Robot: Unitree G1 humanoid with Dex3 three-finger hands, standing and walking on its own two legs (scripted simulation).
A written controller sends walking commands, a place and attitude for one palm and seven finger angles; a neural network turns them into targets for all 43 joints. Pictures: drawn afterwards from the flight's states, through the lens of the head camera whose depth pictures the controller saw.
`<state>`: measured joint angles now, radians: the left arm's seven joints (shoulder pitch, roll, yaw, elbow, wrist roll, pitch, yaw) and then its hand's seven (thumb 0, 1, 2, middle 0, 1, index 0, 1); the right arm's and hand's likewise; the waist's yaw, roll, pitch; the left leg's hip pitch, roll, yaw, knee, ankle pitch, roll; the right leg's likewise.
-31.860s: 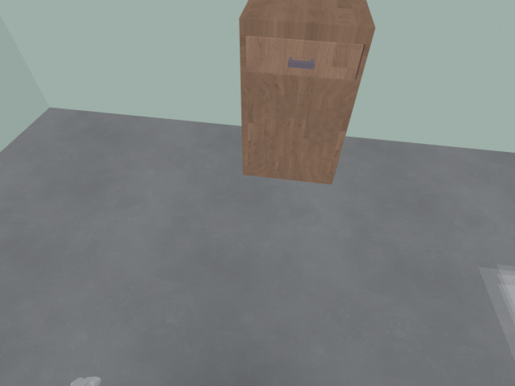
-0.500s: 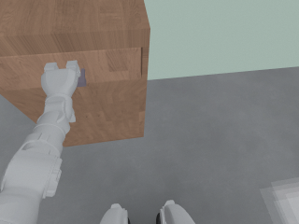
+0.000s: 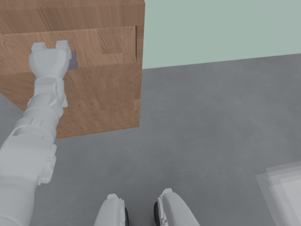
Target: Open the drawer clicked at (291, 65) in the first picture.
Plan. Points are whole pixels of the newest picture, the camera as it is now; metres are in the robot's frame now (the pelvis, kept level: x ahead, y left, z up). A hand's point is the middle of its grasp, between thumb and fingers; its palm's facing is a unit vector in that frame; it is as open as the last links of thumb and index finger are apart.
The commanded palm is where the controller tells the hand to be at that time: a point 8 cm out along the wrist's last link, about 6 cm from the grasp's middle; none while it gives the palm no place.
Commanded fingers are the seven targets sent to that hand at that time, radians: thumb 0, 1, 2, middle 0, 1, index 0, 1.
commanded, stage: lower the fingers behind the handle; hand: left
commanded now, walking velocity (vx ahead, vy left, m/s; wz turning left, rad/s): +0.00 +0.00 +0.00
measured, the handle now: (58, 60) +0.58 +0.22 +0.02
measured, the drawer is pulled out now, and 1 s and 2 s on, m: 0.00 0.00 0.00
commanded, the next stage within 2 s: lift the hand off the handle in 0.08 s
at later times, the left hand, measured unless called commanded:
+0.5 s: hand (58, 74) +0.53 +0.21 +0.02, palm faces -0.02 +0.02 -1.00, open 13.6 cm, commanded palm +0.53 +0.20 +0.05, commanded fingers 0.00 -0.50 0.30 -0.30 -1.20 -0.30 -1.20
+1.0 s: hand (57, 73) +0.53 +0.21 +0.02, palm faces -0.08 -0.01 -1.00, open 13.5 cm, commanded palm +0.53 +0.20 +0.09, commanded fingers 0.00 -0.50 0.30 -0.30 -1.20 -0.30 -1.20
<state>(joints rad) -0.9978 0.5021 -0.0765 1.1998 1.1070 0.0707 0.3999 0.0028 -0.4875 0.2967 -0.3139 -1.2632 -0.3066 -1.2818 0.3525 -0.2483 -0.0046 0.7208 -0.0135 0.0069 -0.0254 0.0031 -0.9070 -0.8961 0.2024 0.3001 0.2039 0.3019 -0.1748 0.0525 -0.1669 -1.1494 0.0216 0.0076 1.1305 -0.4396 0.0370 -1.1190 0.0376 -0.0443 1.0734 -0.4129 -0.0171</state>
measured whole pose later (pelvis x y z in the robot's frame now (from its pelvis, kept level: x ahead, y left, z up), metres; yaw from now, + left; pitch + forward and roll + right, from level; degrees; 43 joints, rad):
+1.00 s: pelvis +0.01 +0.00 +0.02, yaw +0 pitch +25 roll -3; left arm -0.97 0.53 -0.05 1.20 1.09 0.03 0.35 0.00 -0.49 0.30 -0.34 -1.26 -0.38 -1.20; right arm 0.38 -0.24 0.00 0.74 -0.01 -0.01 -0.05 0.00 -0.91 -0.90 0.20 0.30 0.20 0.30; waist -0.18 0.06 -0.15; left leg -1.07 0.03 0.00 1.04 -0.42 0.03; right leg -1.04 0.05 -0.05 0.98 -0.39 -0.02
